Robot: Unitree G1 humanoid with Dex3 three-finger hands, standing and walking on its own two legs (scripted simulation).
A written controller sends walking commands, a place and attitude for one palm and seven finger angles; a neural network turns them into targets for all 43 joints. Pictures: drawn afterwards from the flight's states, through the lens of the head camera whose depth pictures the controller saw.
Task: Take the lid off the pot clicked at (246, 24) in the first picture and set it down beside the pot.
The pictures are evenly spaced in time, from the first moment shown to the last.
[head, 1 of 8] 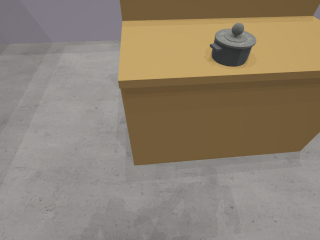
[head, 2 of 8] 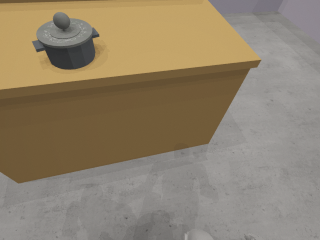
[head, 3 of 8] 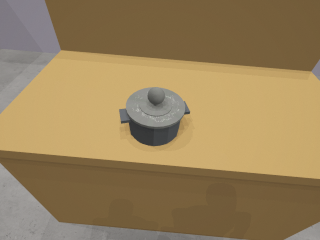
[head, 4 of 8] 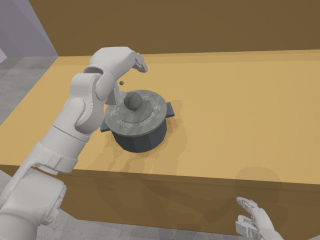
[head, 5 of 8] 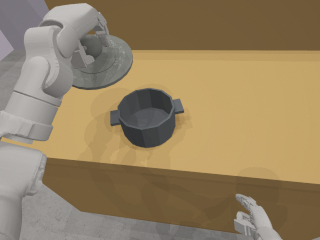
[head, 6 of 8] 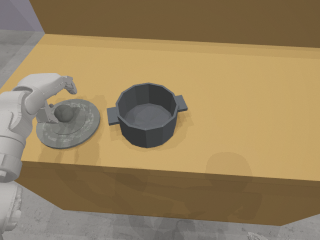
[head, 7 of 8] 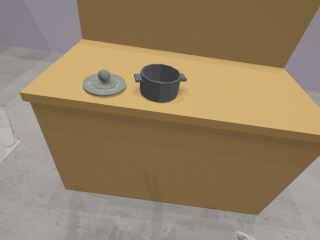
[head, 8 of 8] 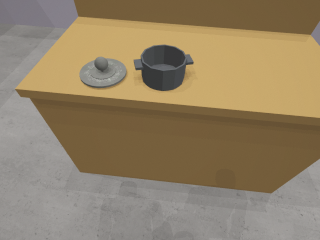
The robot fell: no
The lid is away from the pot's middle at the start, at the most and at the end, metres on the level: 0.00 0.24 0.23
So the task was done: yes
